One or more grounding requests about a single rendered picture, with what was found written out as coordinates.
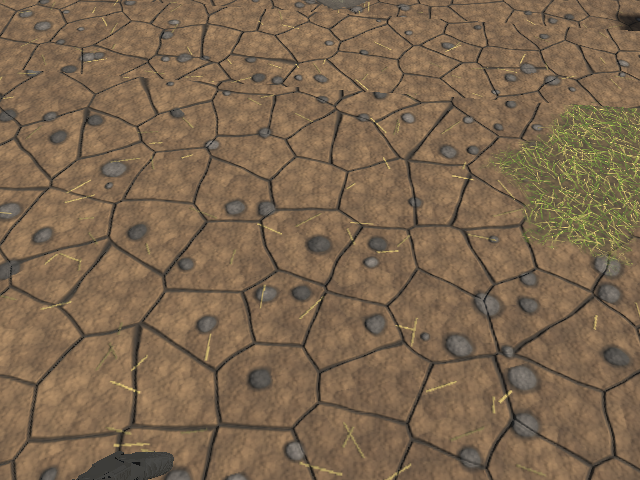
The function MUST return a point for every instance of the robot left hand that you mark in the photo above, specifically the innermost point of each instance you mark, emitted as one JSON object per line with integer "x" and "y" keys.
{"x": 135, "y": 466}

